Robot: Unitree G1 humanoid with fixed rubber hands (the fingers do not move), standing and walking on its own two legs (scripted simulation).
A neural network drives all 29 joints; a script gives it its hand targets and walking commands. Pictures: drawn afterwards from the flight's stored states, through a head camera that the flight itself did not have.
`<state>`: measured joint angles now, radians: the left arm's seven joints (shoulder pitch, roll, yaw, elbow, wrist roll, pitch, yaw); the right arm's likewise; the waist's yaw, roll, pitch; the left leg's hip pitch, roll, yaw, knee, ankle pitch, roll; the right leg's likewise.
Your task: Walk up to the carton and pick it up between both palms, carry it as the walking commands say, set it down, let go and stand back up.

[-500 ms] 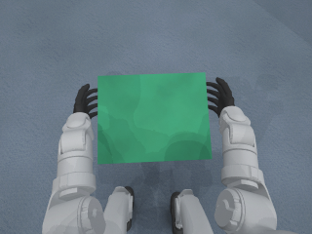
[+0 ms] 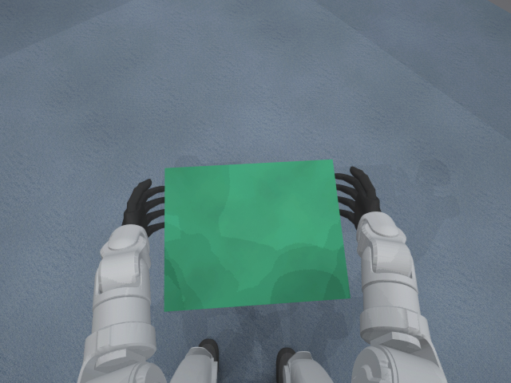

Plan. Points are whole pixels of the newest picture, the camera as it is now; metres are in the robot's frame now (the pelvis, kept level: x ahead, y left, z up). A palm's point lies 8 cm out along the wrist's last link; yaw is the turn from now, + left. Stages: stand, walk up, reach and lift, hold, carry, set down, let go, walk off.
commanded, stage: reach and lift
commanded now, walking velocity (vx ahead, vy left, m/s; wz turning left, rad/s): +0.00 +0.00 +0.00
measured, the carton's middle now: (252, 236) +0.37 +0.01 -0.12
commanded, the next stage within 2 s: none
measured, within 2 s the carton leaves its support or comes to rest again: neither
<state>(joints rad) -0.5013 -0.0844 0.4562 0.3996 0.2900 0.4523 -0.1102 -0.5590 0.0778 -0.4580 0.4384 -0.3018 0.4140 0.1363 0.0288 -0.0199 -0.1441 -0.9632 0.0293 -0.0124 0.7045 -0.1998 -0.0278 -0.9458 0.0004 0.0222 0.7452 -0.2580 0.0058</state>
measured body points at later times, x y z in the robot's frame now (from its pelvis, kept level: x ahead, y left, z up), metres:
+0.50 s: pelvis +0.02 +0.01 +0.04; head +0.08 +0.02 +0.49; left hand +0.35 +0.20 +0.02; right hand +0.37 -0.16 +0.04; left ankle +0.06 +0.14 -0.70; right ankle +0.04 -0.12 -0.70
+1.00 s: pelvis +0.03 +0.00 +0.05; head +0.01 +0.01 +0.50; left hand +0.33 +0.20 +0.09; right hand +0.35 -0.17 +0.10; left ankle +0.06 +0.14 -0.70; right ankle +0.04 -0.12 -0.70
